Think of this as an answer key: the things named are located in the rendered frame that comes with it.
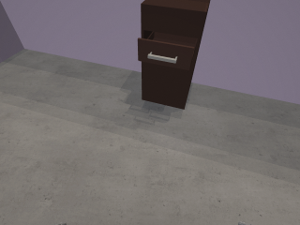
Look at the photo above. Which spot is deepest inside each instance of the handle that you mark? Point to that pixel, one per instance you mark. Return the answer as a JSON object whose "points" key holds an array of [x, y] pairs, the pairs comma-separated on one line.
{"points": [[162, 58]]}

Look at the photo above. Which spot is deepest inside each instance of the cabinet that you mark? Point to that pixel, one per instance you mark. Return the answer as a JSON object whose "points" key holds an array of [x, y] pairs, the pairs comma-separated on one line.
{"points": [[186, 18]]}

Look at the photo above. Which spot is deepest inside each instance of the drawer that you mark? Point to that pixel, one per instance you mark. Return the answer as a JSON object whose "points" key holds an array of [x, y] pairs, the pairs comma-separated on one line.
{"points": [[167, 45]]}

